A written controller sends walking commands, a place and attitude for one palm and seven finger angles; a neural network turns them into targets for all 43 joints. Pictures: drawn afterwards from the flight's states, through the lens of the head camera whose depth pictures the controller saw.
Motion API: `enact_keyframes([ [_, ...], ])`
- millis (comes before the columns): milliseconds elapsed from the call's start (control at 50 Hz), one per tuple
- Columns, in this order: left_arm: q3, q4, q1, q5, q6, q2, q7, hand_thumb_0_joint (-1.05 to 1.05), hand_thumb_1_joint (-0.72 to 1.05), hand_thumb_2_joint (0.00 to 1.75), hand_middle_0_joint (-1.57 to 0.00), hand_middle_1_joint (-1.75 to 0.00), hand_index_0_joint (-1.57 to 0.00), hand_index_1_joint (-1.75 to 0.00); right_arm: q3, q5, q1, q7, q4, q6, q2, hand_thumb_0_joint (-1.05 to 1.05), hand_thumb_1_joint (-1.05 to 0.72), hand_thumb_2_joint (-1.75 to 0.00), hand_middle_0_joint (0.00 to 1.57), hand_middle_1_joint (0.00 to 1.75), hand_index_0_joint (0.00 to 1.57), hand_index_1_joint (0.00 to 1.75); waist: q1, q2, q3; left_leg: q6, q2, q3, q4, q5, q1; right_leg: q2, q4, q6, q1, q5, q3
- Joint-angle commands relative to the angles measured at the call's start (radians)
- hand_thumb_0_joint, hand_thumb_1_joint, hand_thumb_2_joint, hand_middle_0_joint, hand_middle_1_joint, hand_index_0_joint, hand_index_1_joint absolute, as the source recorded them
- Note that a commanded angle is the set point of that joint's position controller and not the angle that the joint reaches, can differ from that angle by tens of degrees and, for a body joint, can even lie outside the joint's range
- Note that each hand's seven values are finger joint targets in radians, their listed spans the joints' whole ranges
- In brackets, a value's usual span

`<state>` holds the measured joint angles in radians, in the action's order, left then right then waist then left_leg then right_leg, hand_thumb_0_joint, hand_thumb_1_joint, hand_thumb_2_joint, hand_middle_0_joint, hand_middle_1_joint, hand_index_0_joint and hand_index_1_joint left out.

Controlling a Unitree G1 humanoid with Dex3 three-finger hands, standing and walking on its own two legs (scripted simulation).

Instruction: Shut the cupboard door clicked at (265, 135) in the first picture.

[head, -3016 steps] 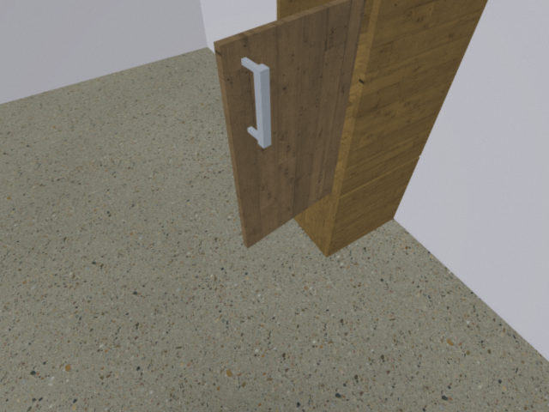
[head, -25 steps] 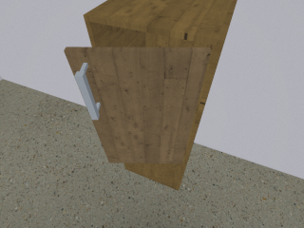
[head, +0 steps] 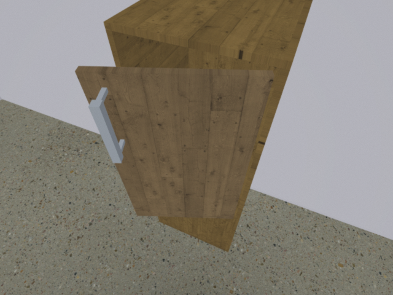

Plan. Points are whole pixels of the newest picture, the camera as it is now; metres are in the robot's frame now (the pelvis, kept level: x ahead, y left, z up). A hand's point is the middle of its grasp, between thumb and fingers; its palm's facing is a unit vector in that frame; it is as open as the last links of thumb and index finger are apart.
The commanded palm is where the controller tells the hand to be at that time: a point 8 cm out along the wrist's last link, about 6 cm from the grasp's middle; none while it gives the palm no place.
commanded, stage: come to a stop and stand still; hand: left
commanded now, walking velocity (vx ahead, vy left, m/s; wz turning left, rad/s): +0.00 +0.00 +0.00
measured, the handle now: (111, 128) +0.40 +0.21 +0.13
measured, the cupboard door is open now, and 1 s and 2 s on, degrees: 22 22 22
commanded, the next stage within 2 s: look again from close up in 0.08 s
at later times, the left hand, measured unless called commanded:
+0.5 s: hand out of the picture +0.00 +0.16 -0.17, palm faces +0.02 -0.98 -0.20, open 7.3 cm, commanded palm none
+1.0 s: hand out of the picture -0.01 +0.15 -0.17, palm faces +0.04 -0.98 -0.20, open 7.4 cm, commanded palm none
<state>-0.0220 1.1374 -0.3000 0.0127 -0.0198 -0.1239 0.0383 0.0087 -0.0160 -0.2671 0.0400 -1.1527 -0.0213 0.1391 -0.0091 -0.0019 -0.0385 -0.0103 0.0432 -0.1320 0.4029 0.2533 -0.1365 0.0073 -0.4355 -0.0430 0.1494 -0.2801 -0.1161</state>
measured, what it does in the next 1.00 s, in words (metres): stands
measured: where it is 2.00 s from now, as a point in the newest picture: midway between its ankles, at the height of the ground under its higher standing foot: outside the picture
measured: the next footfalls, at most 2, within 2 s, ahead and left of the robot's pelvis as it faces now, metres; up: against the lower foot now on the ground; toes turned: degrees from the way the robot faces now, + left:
none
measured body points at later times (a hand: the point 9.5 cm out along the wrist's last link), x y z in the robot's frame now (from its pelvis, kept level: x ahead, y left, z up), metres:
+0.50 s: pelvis +0.01 -0.01 +0.00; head +0.03 -0.02 +0.45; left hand +0.00 +0.21 -0.16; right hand +0.00 -0.22 -0.17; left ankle -0.02 +0.12 -0.74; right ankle -0.03 -0.08 -0.74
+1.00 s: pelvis +0.00 -0.01 +0.00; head +0.02 -0.02 +0.45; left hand -0.02 +0.20 -0.16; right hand -0.01 -0.22 -0.17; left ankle -0.02 +0.12 -0.74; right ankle -0.03 -0.08 -0.74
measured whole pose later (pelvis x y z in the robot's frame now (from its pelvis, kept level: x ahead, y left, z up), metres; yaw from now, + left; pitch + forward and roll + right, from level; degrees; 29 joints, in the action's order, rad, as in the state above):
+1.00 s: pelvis +0.00 -0.01 +0.00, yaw +0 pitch -1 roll +1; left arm 0.00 1.11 -0.30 0.02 0.00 -0.12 0.04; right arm 0.00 -0.01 -0.27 0.05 -1.14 -0.01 0.13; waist -0.02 -0.01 -0.05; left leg -0.03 0.05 -0.14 0.39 0.24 -0.13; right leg 0.00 -0.45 -0.06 0.16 -0.29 -0.11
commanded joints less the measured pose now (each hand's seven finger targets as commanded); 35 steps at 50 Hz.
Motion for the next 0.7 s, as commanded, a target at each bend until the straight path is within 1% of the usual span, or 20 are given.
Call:
enact_keyframes([
  [0,0.021,-0.023,-0.073,-0.003,-0.015,-0.102,0.003,0.0,0.9,0.9,-0.2,-0.3,-0.2,-0.3,-0.007,0.004,-0.065,-0.002,0.02,-0.011,0.064,0.0,-0.9,-0.9,0.2,0.3,0.2,0.3,0.002,-0.004,-0.019,0.034,0.083,0.087,-0.054,-0.192,0.002,0.123,0.075,-0.002,0.021,0.308,0.126],
  [20,0.02,-0.025,-0.073,-0.004,-0.016,-0.103,0.003,0.0,0.9,0.9,-0.2,-0.3,-0.2,-0.3,-0.007,0.004,-0.066,-0.002,0.021,-0.011,0.065,0.0,-0.9,-0.9,0.2,0.3,0.2,0.3,0.003,-0.005,-0.011,0.033,0.082,0.087,-0.053,-0.188,0.004,0.122,0.077,-0.003,0.015,0.309,0.131],
  [60,0.021,-0.026,-0.071,-0.003,-0.014,-0.104,0.003,0.0,0.9,0.9,-0.2,-0.3,-0.2,-0.3,-0.007,0.003,-0.063,-0.002,0.02,-0.01,0.062,0.0,-0.9,-0.9,0.2,0.3,0.2,0.3,0.001,-0.009,-0.022,0.034,0.084,0.086,-0.059,-0.194,0.008,0.12,0.076,-0.003,0.017,0.32,0.129],
  [80,0.021,-0.025,-0.069,-0.003,-0.015,-0.105,0.003,0.0,0.9,0.9,-0.2,-0.3,-0.2,-0.3,-0.006,0.003,-0.065,-0.002,0.019,-0.01,0.07,0.0,-0.9,-0.9,0.2,0.3,0.2,0.3,0.002,-0.001,-0.021,0.033,0.084,0.085,-0.055,-0.199,0.004,0.123,0.075,-0.002,0.014,0.325,0.126],
  [120,0.022,-0.025,-0.068,-0.004,-0.014,-0.108,0.003,0.0,0.9,0.9,-0.2,-0.3,-0.2,-0.3,-0.006,0.003,-0.063,-0.002,0.019,-0.009,0.069,0.0,-0.9,-0.9,0.2,0.3,0.2,0.3,0.001,-0.007,-0.018,0.03,0.084,0.082,-0.057,-0.184,0.006,0.125,0.079,-0.002,0.01,0.323,0.128],
  [200,0.022,-0.027,-0.062,-0.003,-0.012,-0.108,0.003,0.0,0.9,0.9,-0.2,-0.3,-0.2,-0.3,-0.006,0.002,-0.064,-0.002,0.017,-0.008,0.068,0.0,-0.9,-0.9,0.2,0.3,0.2,0.3,0.001,-0.005,-0.036,0.031,0.085,0.084,-0.064,-0.186,0.002,0.121,0.082,-0.004,0.017,0.307,0.129],
  [240,0.023,-0.027,-0.063,-0.003,-0.013,-0.109,0.003,0.0,0.9,0.9,-0.2,-0.3,-0.2,-0.3,-0.007,0.002,-0.067,-0.001,0.019,-0.009,0.071,0.0,-0.9,-0.9,0.2,0.3,0.2,0.3,0.003,-0.018,-0.017,0.031,0.086,0.082,-0.062,-0.196,0.015,0.122,0.079,-0.004,0.008,0.328,0.131],
  [280,0.025,-0.028,-0.061,-0.003,-0.013,-0.11,0.003,0.0,0.9,0.9,-0.2,-0.3,-0.2,-0.3,-0.006,0.002,-0.069,0.0,0.017,-0.011,0.071,0.0,-0.9,-0.9,0.2,0.3,0.2,0.3,0.001,-0.008,-0.012,0.031,0.087,0.082,-0.062,-0.212,0.013,0.121,0.075,-0.003,-0.002,0.346,0.128],
  [320,0.026,-0.029,-0.062,-0.003,-0.015,-0.113,0.003,0.0,0.9,0.9,-0.2,-0.3,-0.2,-0.3,-0.006,0.002,-0.07,0.0,0.018,-0.011,0.071,0.0,-0.9,-0.9,0.2,0.3,0.2,0.3,0.001,-0.016,-0.001,0.03,0.087,0.082,-0.059,-0.22,0.018,0.125,0.074,-0.004,-0.013,0.373,0.13],
  [340,0.026,-0.027,-0.063,-0.004,-0.014,-0.112,0.004,0.0,0.9,0.9,-0.2,-0.3,-0.2,-0.3,-0.006,0.002,-0.072,0.0,0.017,-0.01,0.072,0.0,-0.9,-0.9,0.2,0.3,0.2,0.3,0.001,-0.019,0.0,0.029,0.088,0.081,-0.061,-0.211,0.019,0.125,0.075,-0.005,-0.014,0.365,0.128],
  [380,0.027,-0.027,-0.066,-0.003,-0.014,-0.109,0.004,0.0,0.9,0.9,-0.2,-0.3,-0.2,-0.3,-0.006,0.002,-0.072,0.001,0.014,-0.011,0.068,0.0,-0.9,-0.9,0.2,0.3,0.2,0.3,-0.002,-0.008,-0.01,0.03,0.087,0.078,-0.06,-0.22,0.017,0.126,0.075,-0.003,-0.011,0.377,0.127],
  [420,0.027,-0.026,-0.064,-0.003,-0.013,-0.11,0.004,0.0,0.9,0.9,-0.2,-0.3,-0.2,-0.3,-0.005,0.003,-0.075,0.001,0.014,-0.009,0.066,0.0,-0.9,-0.9,0.2,0.3,0.2,0.3,0.0,-0.018,-0.018,0.028,0.087,0.08,-0.063,-0.205,0.012,0.126,0.079,-0.004,-0.009,0.369,0.128],
  [520,0.027,-0.026,-0.072,-0.004,-0.012,-0.109,0.005,0.0,0.9,0.9,-0.2,-0.3,-0.2,-0.3,-0.006,0.003,-0.076,0.001,0.012,-0.007,0.06,0.0,-0.9,-0.9,0.2,0.3,0.2,0.3,-0.001,-0.018,-0.033,0.027,0.083,0.078,-0.062,-0.185,0.007,0.127,0.089,-0.002,-0.005,0.359,0.128],
  [540,0.026,-0.023,-0.075,-0.004,-0.013,-0.106,0.004,0.0,0.9,0.9,-0.2,-0.3,-0.2,-0.3,-0.006,0.002,-0.078,0.001,0.012,-0.007,0.062,0.0,-0.9,-0.9,0.2,0.3,0.2,0.3,0.001,-0.011,-0.019,0.027,0.085,0.078,-0.063,-0.187,0.017,0.127,0.089,-0.004,-0.005,0.355,0.132],
  [600,0.029,-0.025,-0.076,-0.003,-0.014,-0.106,0.005,0.0,0.9,0.9,-0.2,-0.3,-0.2,-0.3,-0.006,0.003,-0.083,0.002,0.011,-0.009,0.057,0.0,-0.9,-0.9,0.2,0.3,0.2,0.3,0.0,-0.002,-0.014,0.027,0.085,0.077,-0.06,-0.202,0.016,0.126,0.088,-0.003,-0.015,0.368,0.129],
  [640,0.028,-0.023,-0.078,-0.003,-0.013,-0.104,0.005,0.0,0.9,0.9,-0.2,-0.3,-0.2,-0.3,-0.006,0.003,-0.084,0.002,0.011,-0.008,0.056,0.0,-0.9,-0.9,0.2,0.3,0.2,0.3,0.0,-0.014,-0.02,0.026,0.085,0.076,-0.063,-0.188,0.012,0.126,0.092,-0.003,-0.012,0.356,0.129],
  [660,0.029,-0.025,-0.079,-0.002,-0.013,-0.1,0.004,0.0,0.9,0.9,-0.2,-0.3,-0.2,-0.3,-0.007,0.003,-0.083,0.003,0.01,-0.009,0.05,0.0,-0.9,-0.9,0.2,0.3,0.2,0.3,-0.001,-0.014,-0.029,0.027,0.085,0.077,-0.068,-0.193,0.014,0.121,0.092,-0.003,-0.009,0.358,0.127],
  [680,0.028,-0.022,-0.078,-0.002,-0.013,-0.101,0.005,0.0,0.9,0.9,-0.2,-0.3,-0.2,-0.3,-0.007,0.003,-0.085,0.003,0.009,-0.008,0.056,0.0,-0.9,-0.9,0.2,0.3,0.2,0.3,0.0,-0.005,-0.035,0.026,0.085,0.079,-0.065,-0.195,0.01,0.124,0.091,-0.004,-0.005,0.353,0.126],
])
